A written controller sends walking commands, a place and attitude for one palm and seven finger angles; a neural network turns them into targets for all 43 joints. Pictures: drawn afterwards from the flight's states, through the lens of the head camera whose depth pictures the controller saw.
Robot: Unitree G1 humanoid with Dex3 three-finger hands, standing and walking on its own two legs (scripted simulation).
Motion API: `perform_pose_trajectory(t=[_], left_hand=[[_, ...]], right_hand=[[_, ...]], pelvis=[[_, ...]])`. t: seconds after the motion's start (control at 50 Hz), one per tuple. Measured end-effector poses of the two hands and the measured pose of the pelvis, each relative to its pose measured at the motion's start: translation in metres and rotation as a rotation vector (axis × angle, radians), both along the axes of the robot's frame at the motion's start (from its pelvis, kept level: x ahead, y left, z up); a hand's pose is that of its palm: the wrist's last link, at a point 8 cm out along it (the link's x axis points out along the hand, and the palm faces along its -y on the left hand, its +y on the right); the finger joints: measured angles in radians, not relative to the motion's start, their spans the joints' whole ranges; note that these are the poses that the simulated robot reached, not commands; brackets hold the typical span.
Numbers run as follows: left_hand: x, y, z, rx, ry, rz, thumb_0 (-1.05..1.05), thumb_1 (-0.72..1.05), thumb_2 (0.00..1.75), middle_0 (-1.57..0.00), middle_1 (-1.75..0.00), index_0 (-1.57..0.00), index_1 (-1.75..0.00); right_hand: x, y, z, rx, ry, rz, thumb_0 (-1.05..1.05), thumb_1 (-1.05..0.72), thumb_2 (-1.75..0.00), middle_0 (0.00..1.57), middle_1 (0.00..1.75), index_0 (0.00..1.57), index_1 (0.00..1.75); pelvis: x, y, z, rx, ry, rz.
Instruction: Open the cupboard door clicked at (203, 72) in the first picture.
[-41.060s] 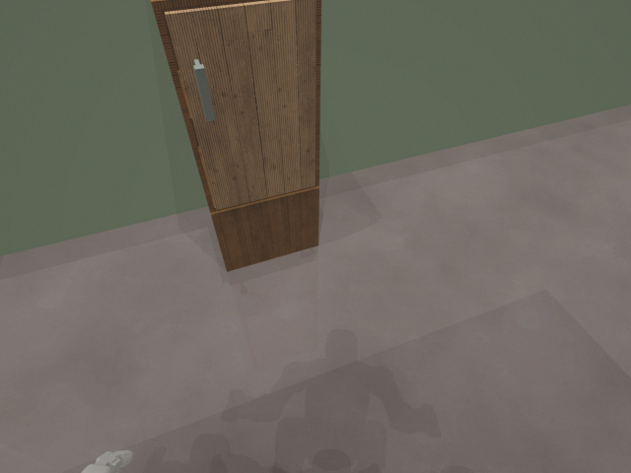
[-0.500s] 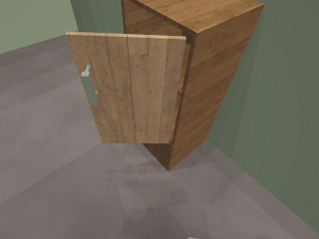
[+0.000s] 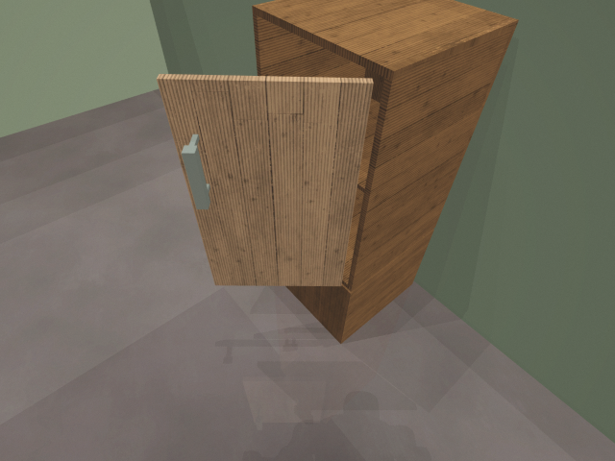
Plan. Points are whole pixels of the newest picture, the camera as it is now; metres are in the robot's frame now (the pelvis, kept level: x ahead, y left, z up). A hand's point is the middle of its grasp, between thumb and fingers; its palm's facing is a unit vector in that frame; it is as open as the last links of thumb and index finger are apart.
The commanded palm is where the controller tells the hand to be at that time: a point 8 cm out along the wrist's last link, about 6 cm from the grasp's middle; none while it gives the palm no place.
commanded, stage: come to a stop and stand still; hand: left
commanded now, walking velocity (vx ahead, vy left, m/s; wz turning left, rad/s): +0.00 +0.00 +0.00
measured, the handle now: (199, 172) +0.59 +0.25 +0.03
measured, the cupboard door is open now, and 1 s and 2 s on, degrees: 50 50 50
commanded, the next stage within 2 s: look again from close up in 0.26 s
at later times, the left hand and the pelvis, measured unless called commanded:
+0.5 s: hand out of the picture +0.01 +0.16 -0.15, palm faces +0.00 -0.97 -0.23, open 7.4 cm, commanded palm none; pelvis +0.00 -0.02 +0.01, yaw +0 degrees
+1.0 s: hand out of the picture +0.07 +0.14 -0.15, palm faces +0.02 -0.97 -0.24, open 7.3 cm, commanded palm none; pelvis +0.03 -0.04 +0.01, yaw +0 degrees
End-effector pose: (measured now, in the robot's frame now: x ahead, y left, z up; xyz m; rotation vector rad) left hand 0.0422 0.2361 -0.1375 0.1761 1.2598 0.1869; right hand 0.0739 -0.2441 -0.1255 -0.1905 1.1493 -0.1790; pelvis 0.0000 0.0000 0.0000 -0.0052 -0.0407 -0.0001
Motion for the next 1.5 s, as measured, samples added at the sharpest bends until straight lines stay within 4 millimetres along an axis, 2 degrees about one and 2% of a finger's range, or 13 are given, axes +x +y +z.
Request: perform_pose_trajectory(t=[0.14, 0.22, 0.32, 0.4, 0.48, 0.62, 0.76, 0.9, 1.1, 1.22, 1.34, 1.42, 1.5], left_hand=[[-0.038, 0.025, 0.018, 0.068, 0.044, -0.001, 0.00, 0.91, 0.89, -0.20, -0.30, -0.20, -0.30], [-0.056, 0.025, 0.025, 0.079, 0.086, 0.002, 0.00, 0.91, 0.89, -0.20, -0.30, -0.20, -0.30], [-0.065, 0.013, 0.026, 0.060, 0.125, 0.007, 0.00, 0.91, 0.89, -0.20, -0.30, -0.20, -0.30], [-0.060, -0.005, 0.023, 0.029, 0.139, 0.000, 0.00, 0.91, 0.89, -0.20, -0.30, -0.20, -0.30], [-0.045, -0.023, 0.019, -0.004, 0.131, -0.014, 0.00, 0.91, 0.89, -0.20, -0.30, -0.20, -0.30], [-0.014, -0.035, 0.015, -0.006, 0.095, -0.032, 0.01, 0.93, 0.89, -0.20, -0.30, -0.20, -0.30], [0.011, -0.041, 0.017, 0.001, 0.045, -0.036, 0.01, 0.93, 0.89, -0.20, -0.30, -0.20, -0.30], [0.020, -0.047, 0.018, 0.003, 0.029, -0.028, 0.00, 0.93, 0.89, -0.20, -0.30, -0.20, -0.30], [0.007, -0.049, 0.013, -0.008, 0.050, 0.008, 0.00, 0.92, 0.89, -0.20, -0.30, -0.20, -0.30], [-0.013, -0.036, 0.006, -0.031, 0.063, 0.087, 0.00, 0.91, 0.89, -0.20, -0.30, -0.20, -0.30], [-0.031, -0.010, -0.005, -0.049, 0.155, 0.101, 0.00, 0.91, 0.89, -0.20, -0.30, -0.20, -0.30], [-0.019, -0.001, 0.001, -0.052, 0.169, 0.070, 0.00, 0.91, 0.89, -0.20, -0.30, -0.20, -0.30], [0.004, -0.006, 0.004, -0.066, 0.138, 0.059, 0.00, 0.91, 0.89, -0.19, -0.30, -0.20, -0.30]], right_hand=[[0.006, 0.032, -0.010, 0.099, -0.074, 0.032, 0.00, -0.92, -0.90, 0.20, 0.30, 0.20, 0.30], [-0.002, 0.028, -0.011, 0.106, -0.055, 0.036, -0.01, -0.93, -0.90, 0.20, 0.30, 0.20, 0.30], [-0.025, 0.015, -0.015, 0.091, 0.034, 0.031, 0.00, -0.93, -0.90, 0.20, 0.30, 0.20, 0.30], [-0.048, 0.004, -0.016, 0.082, 0.121, 0.013, 0.00, -0.92, -0.90, 0.20, 0.30, 0.20, 0.30], [-0.066, -0.003, -0.016, 0.078, 0.191, -0.009, 0.01, -0.91, -0.90, 0.20, 0.30, 0.20, 0.30], [-0.079, -0.008, -0.014, 0.084, 0.253, -0.035, 0.01, -0.91, -0.90, 0.20, 0.30, 0.19, 0.30], [-0.070, -0.009, -0.015, 0.099, 0.255, -0.035, 0.01, -0.91, -0.90, 0.20, 0.30, 0.19, 0.30], [-0.054, -0.010, -0.016, 0.107, 0.229, -0.025, 0.01, -0.91, -0.90, 0.20, 0.30, 0.20, 0.30], [-0.044, -0.018, -0.015, 0.089, 0.230, -0.006, 0.01, -0.91, -0.90, 0.20, 0.30, 0.20, 0.30], [-0.037, -0.019, -0.009, 0.034, 0.270, 0.035, 0.01, -0.91, -0.90, 0.20, 0.30, 0.20, 0.30], [-0.025, -0.004, 0.000, -0.012, 0.217, 0.029, 0.01, -0.91, -0.90, 0.20, 0.30, 0.19, 0.30], [-0.024, 0.016, 0.005, 0.008, 0.216, 0.013, 0.01, -0.91, -0.90, 0.20, 0.30, 0.19, 0.30], [-0.023, 0.037, 0.004, 0.048, 0.242, 0.019, 0.01, -0.91, -0.90, 0.20, 0.30, 0.19, 0.30]], pelvis=[[-0.010, 0.008, 0.001, 0.017, -0.008, -0.011], [-0.012, 0.008, 0.005, 0.021, 0.007, -0.011], [-0.009, 0.001, 0.008, 0.026, 0.024, -0.009], [-0.004, -0.006, 0.010, 0.027, 0.034, -0.005], [0.003, -0.013, 0.011, 0.026, 0.037, -0.003], [0.014, -0.027, 0.012, 0.022, 0.033, 0.000], [0.022, -0.036, 0.013, 0.018, 0.029, 0.004], [0.027, -0.041, 0.013, 0.017, 0.028, 0.006], [0.030, -0.044, 0.011, 0.011, 0.024, 0.022], [0.030, -0.029, 0.009, -0.001, 0.030, 0.062], [0.038, -0.004, 0.006, 0.010, 0.031, 0.046], [0.049, 0.003, 0.013, 0.006, 0.044, 0.044], [0.057, 0.005, 0.016, 0.006, 0.050, 0.047]])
